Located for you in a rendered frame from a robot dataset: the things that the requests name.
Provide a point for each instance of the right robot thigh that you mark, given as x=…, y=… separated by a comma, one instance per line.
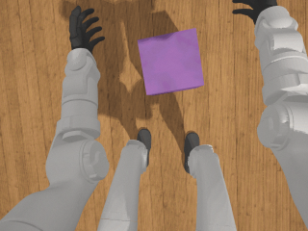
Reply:
x=213, y=207

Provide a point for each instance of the robot left hand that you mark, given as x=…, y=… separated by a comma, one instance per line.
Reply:
x=79, y=36

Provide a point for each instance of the left robot upper arm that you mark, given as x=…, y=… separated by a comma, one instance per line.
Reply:
x=73, y=170

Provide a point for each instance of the right robot upper arm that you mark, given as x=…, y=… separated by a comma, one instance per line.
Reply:
x=283, y=128

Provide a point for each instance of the robot right hand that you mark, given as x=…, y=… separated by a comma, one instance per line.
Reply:
x=257, y=6

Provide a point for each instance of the robot left forearm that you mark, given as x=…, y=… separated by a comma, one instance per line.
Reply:
x=79, y=114

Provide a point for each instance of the robot left shin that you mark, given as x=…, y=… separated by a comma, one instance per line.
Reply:
x=134, y=142

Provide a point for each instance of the robot right forearm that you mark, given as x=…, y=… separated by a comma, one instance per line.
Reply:
x=283, y=57

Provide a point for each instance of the carton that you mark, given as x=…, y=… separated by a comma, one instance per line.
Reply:
x=171, y=62

